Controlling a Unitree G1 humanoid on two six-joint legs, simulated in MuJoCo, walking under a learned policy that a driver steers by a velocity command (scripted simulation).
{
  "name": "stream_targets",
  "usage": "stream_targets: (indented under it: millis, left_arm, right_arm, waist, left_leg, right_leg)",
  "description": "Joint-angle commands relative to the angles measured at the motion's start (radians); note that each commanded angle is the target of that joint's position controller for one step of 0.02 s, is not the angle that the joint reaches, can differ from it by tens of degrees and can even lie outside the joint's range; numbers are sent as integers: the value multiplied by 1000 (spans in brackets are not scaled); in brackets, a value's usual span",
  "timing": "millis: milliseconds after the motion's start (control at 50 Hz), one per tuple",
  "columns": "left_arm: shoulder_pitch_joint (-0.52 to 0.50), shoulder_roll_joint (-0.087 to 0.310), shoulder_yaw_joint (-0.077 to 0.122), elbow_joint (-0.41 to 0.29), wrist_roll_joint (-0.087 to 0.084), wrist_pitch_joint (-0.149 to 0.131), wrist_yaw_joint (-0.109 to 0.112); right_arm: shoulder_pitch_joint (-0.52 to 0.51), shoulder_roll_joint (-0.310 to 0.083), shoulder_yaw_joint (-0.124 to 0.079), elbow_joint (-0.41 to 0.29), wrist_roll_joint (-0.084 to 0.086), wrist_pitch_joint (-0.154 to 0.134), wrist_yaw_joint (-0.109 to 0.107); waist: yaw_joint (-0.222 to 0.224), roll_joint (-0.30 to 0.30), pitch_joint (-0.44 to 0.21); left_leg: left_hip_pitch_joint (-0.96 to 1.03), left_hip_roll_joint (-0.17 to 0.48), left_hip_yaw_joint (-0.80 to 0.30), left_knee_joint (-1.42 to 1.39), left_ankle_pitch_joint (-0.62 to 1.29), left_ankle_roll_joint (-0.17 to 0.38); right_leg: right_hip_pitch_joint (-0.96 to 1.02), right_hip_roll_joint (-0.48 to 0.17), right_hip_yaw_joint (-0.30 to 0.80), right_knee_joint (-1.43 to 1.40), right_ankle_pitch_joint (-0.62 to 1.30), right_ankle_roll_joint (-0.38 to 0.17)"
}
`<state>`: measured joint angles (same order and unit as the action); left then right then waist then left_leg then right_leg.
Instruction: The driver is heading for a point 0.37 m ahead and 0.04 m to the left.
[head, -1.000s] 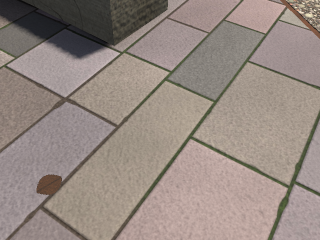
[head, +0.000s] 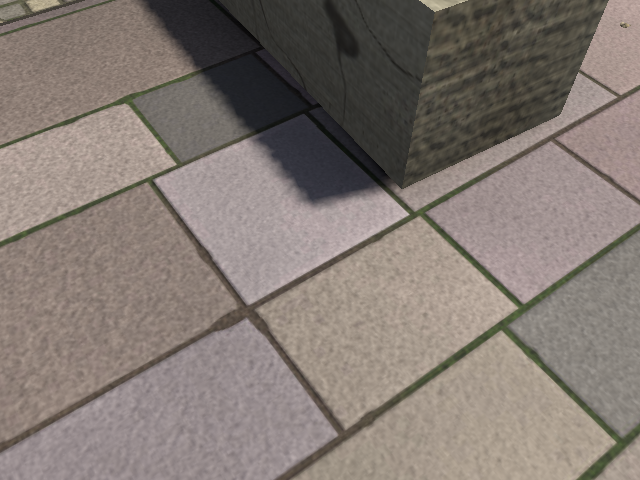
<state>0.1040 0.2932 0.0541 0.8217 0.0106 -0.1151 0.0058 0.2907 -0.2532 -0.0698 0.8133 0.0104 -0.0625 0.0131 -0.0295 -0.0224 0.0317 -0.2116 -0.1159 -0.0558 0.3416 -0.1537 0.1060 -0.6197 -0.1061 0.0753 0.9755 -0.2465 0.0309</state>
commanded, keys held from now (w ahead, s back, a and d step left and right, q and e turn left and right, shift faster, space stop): w+q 0.22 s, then no key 0.78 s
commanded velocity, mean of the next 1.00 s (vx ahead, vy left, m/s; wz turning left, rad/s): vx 0.22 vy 0.00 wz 0.26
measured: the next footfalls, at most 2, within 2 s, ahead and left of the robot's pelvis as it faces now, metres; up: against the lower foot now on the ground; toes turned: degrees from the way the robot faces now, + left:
right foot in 0.24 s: +0.34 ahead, -0.14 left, +0.00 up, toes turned +11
left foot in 0.64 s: +0.35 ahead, +0.11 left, +0.00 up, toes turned +12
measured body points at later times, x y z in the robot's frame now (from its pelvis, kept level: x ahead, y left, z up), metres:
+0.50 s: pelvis +0.25 -0.06 +0.00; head +0.29 -0.06 +0.45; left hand +0.28 +0.22 -0.12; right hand +0.45 -0.29 -0.11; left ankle +0.27 +0.10 -0.70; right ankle +0.30 -0.15 -0.75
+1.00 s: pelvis +0.32 -0.01 -0.01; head +0.33 -0.01 +0.44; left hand +0.34 +0.27 -0.15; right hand +0.53 -0.22 -0.12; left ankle +0.31 +0.10 -0.75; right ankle +0.30 -0.15 -0.75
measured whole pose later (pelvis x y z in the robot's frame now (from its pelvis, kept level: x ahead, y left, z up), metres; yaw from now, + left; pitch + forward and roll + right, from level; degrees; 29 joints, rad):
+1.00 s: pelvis +0.32 -0.01 -0.01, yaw +14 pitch -1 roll +0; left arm 0.16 0.26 0.02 0.97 0.01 0.00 0.01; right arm 0.15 -0.23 -0.05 0.75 -0.01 0.01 -0.01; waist 0.02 0.00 0.03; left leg -0.28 -0.01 -0.02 0.55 -0.26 0.01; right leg -0.14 -0.03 -0.04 0.51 -0.35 0.02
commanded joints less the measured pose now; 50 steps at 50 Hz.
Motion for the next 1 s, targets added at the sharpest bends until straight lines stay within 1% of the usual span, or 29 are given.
stream_targets:
  millis: [20,60,120,180,200,220,240,260,280,300,320,340,360,400,420,460,500,560,600,620,640,660,680,700,720,740,780,860,1000]
  left_arm:
    - [-44,51,10,-69,6,2,3]
    - [-112,36,3,-92,-1,-3,-3]
    - [-171,62,8,-126,-17,-10,-11]
    - [-148,108,23,-132,-21,-23,-21]
    - [-109,119,29,-124,-21,-29,-22]
    - [-24,137,41,-102,-16,-34,-19]
    - [96,178,54,-86,9,-39,-14]
    - [212,262,73,-77,36,-34,-8]
    - [241,246,73,-50,14,-20,-18]
    - [184,146,47,-79,-3,-15,-21]
    - [127,99,31,-93,-1,-5,-22]
    - [82,76,19,-91,5,2,-26]
    - [59,56,11,-83,7,4,-30]
    - [46,61,10,-57,14,4,-33]
    - [37,74,12,-48,13,5,-31]
    - [16,107,21,-35,4,14,-22]
    - [16,121,24,-21,-7,26,-16]
    - [44,128,22,9,-13,42,-16]
    - [34,124,17,19,-21,51,-16]
    - [39,111,11,26,-27,54,-17]
    - [71,82,-1,37,-21,53,-17]
    - [114,53,-12,36,8,48,-20]
    - [206,15,-22,55,12,46,-22]
    - [160,29,-25,57,10,56,-17]
    - [110,63,-19,51,7,67,-14]
    - [95,78,-15,57,4,76,-9]
    - [107,88,-14,63,5,88,-5]
    - [98,83,-15,84,-3,91,-1]
    - [83,78,-13,126,-6,112,8]
  right_arm:
    - [-17,-184,-47,-78,7,-12,-24]
    - [14,-185,-48,-73,10,-5,-28]
    - [61,-179,-48,-57,16,1,-28]
    - [62,-173,-48,-61,14,10,-37]
    - [53,-172,-49,-67,11,14,-39]
    - [41,-152,-41,-77,8,16,-38]
    - [31,-105,-23,-95,-2,15,-35]
    - [134,-49,-7,-117,1,9,-39]
    - [225,-72,-1,-121,14,2,-39]
    - [190,-162,-21,-95,19,8,-42]
    - [102,-186,-29,-105,11,18,-44]
    - [49,-177,-30,-117,-1,26,-47]
    - [30,-162,-32,-125,-7,35,-48]
    - [53,-94,-17,-128,-1,49,-45]
    - [50,-76,-11,-134,-1,53,-45]
    - [25,-61,-2,-145,-8,56,-45]
    - [-9,-63,3,-148,-8,59,-42]
    - [-71,-85,-2,-161,-9,67,-39]
    - [-86,-87,-6,-163,-13,68,-37]
    - [-84,-92,-8,-161,-18,66,-37]
    - [-92,-119,-14,-170,-27,65,-41]
    - [-87,-173,-23,-183,-34,68,-50]
    - [-123,-162,-16,-181,-32,76,-53]
    - [-155,-100,-4,-185,-25,77,-42]
    - [-175,-84,-2,-187,-24,75,-33]
    - [-174,-94,-3,-187,-27,72,-28]
    - [-156,-111,-8,-175,-24,61,-25]
    - [-149,-98,-7,-158,-20,56,-28]
    - [-163,-94,-10,-117,-19,57,-27]
  waist:
    - [13,63,-27]
    - [-19,90,-26]
    - [-40,112,-27]
    - [-13,137,-36]
    - [10,152,-44]
    - [55,151,-83]
    - [113,110,-192]
    - [93,-101,-344]
    - [61,-331,-404]
    - [75,-178,-292]
    - [79,-78,-201]
    - [63,-25,-139]
    - [40,-30,-107]
    - [8,-82,-103]
    - [1,-96,-112]
    - [-5,-93,-148]
    - [9,-96,-168]
    - [33,-87,-148]
    - [21,-81,-121]
    - [12,-73,-110]
    - [16,-39,-110]
    - [51,55,-155]
    - [111,175,-185]
    - [82,163,-166]
    - [65,136,-111]
    - [54,112,-84]
    - [56,102,-74]
    - [51,71,-102]
    - [56,38,-88]
  left_leg:
    - [-49,214,-180,-135,232,158]
    - [-74,188,-166,-121,162,122]
    - [-28,215,-232,-83,83,100]
    - [74,259,-324,11,73,82]
    - [87,261,-342,49,100,74]
    - [77,224,-333,127,149,52]
    - [20,163,-270,339,160,13]
    - [-253,29,-145,679,-99,-66]
    - [-459,3,-123,901,-493,-102]
    - [-508,56,-168,996,-450,-116]
    - [-497,85,-132,1003,-390,-128]
    - [-464,110,-106,953,-355,-135]
    - [-426,141,-94,880,-334,-133]
    - [-320,149,-53,742,-286,-138]
    - [-292,149,-37,670,-258,-146]
    - [-220,159,-16,529,-160,-152]
    - [-153,156,4,420,-63,-151]
    - [-107,148,15,307,-17,-139]
    - [-45,137,32,182,30,-115]
    - [12,132,35,92,93,-95]
    - [85,177,-20,38,221,-70]
    - [191,285,-120,85,457,-29]
    - [199,345,-171,106,431,43]
    - [119,300,-150,96,258,34]
    - [76,242,-110,102,173,-5]
    - [59,214,-86,114,173,-28]
    - [49,206,-78,131,236,-36]
    - [78,200,-66,168,365,-33]
    - [63,187,-53,160,328,-33]
  right_leg:
    - [35,36,-33,-223,193,34]
    - [100,74,-44,-368,323,31]
    - [138,97,-20,-456,358,20]
    - [164,92,12,-504,253,-11]
    - [211,95,3,-517,210,-28]
    - [329,96,-13,-552,202,-54]
    - [532,-1,53,-524,238,-106]
    - [883,-221,366,-512,329,-236]
    - [979,-347,692,-595,323,-345]
    - [878,-312,591,-597,334,-314]
    - [747,-265,405,-581,460,-278]
    - [622,-214,284,-589,605,-263]
    - [540,-175,205,-602,681,-250]
    - [445,-125,111,-647,748,-247]
    - [433,-121,82,-660,791,-259]
    - [423,-121,36,-670,831,-265]
    - [421,-111,2,-680,786,-256]
    - [435,-115,8,-674,620,-244]
    - [421,-107,18,-646,474,-222]
    - [404,-86,20,-624,375,-192]
    - [371,-52,13,-596,271,-141]
    - [314,12,-36,-522,114,-87]
    - [290,65,-85,-525,-88,-44]
    - [349,61,-85,-549,-58,-25]
    - [343,66,-93,-553,-19,-19]
    - [333,66,-95,-545,3,-21]
    - [351,57,-86,-542,53,-25]
    - [390,47,-82,-526,138,-26]
    - [426,46,-82,-532,131,-21]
